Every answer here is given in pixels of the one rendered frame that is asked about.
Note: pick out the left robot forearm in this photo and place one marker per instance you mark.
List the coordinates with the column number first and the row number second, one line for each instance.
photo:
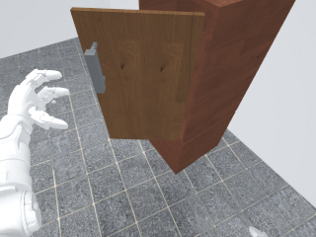
column 15, row 155

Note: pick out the handle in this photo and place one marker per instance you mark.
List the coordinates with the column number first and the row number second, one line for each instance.
column 95, row 70

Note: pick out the robot right hand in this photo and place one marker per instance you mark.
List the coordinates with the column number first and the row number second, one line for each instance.
column 256, row 232

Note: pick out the robot left hand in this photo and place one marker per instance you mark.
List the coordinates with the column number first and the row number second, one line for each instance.
column 24, row 98

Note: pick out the cupboard door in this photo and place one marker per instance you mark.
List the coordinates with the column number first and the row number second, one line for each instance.
column 148, row 58

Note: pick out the left robot upper arm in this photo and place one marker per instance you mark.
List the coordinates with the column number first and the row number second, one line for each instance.
column 19, row 214

